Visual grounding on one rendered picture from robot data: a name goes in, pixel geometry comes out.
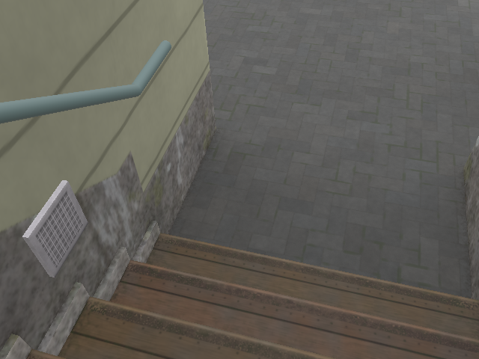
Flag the stairs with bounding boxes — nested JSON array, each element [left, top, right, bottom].
[[26, 233, 479, 359]]

